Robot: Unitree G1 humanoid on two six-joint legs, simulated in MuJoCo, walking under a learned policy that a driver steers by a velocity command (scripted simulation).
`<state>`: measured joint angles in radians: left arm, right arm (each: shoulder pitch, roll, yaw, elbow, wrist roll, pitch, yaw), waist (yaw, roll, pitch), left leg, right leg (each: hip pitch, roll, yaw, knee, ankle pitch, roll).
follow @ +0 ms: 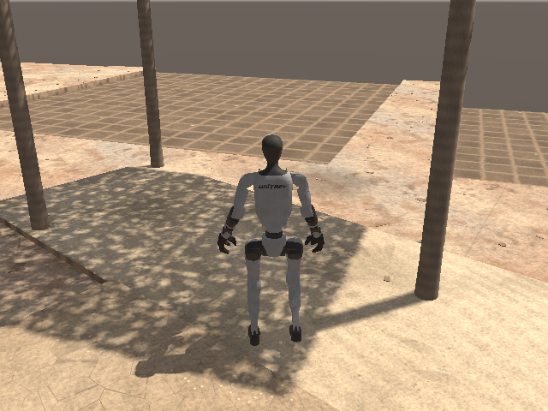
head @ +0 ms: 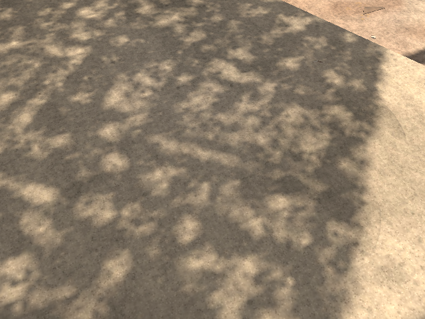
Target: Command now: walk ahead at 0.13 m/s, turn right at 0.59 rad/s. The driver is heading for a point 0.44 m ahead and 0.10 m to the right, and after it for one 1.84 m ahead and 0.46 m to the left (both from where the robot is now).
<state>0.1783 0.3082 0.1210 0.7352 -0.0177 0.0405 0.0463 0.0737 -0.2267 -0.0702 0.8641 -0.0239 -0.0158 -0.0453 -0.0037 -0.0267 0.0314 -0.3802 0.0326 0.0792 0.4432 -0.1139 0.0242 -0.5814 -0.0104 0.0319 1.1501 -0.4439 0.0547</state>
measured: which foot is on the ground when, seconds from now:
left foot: down 0.00-0.20, up 0.22-0.66, down 0.68-1.00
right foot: up 0.00-0.18, down 0.20-0.70, up 0.72-1.00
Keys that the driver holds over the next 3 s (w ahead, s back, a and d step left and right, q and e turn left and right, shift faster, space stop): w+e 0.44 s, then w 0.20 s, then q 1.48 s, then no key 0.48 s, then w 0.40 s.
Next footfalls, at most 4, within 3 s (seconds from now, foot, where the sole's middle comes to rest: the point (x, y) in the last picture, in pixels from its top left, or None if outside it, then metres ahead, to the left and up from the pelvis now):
0.20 right None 0.04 -0.13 -0.77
0.68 left None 0.41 -0.01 -0.77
1.12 right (297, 314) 0.46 -0.24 -0.77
1.52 left None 0.43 0.03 -0.77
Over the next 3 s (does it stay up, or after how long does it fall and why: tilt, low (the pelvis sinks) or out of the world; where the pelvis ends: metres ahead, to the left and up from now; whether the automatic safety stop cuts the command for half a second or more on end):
stays up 0.50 -0.06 0.00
